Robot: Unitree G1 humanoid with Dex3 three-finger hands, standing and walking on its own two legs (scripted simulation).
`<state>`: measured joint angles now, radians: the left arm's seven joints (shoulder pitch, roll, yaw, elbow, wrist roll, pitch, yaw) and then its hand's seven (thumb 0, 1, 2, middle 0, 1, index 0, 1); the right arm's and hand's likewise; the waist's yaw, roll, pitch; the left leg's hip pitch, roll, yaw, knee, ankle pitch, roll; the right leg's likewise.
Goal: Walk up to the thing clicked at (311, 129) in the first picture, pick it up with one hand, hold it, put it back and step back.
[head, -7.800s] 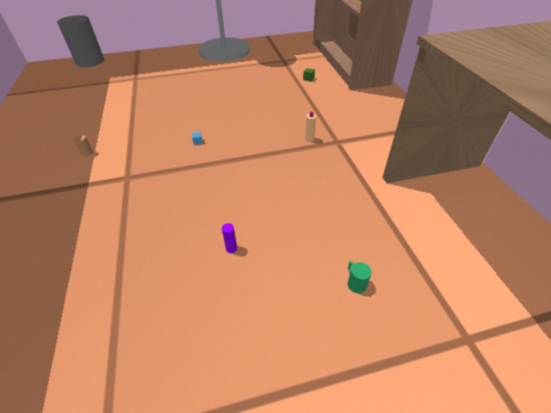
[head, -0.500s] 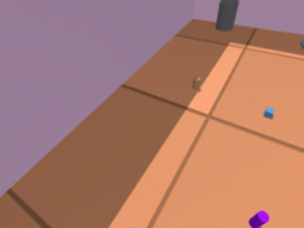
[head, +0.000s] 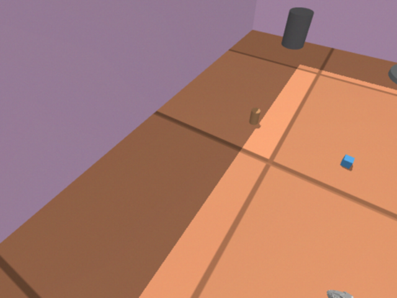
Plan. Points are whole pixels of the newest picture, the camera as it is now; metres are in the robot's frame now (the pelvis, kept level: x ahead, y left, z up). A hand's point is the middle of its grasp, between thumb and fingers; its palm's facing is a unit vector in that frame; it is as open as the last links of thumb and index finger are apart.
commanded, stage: walk up
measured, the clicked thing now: out of the picture +0.55 -1.42 -0.67
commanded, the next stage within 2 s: stand in 0.34 s
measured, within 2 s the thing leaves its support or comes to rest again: neither
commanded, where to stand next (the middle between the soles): +0.05 +0.00 m, yaw +0 degrees
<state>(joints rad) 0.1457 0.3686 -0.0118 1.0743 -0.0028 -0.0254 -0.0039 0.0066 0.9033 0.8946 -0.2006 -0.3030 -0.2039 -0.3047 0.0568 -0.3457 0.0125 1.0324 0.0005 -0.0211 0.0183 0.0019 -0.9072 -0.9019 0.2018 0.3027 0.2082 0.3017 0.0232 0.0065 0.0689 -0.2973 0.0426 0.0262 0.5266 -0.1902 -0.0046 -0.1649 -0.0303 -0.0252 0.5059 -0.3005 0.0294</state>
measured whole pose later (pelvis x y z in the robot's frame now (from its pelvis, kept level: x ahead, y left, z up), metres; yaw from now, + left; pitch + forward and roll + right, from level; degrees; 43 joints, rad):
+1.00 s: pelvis +0.02 +0.00 +0.01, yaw -1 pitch -2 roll +0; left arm 0.10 0.35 0.01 1.14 0.01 -0.01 -0.01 0.01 0.90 0.89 -0.20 -0.30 -0.20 -0.30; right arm 0.07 -0.34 -0.01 1.16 -0.01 -0.02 0.01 0.00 -0.91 -0.90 0.20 0.30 0.21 0.30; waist -0.01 0.00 0.05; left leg -0.19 0.03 0.05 0.34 -0.13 -0.01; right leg -0.06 -0.04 -0.01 0.31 -0.22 0.04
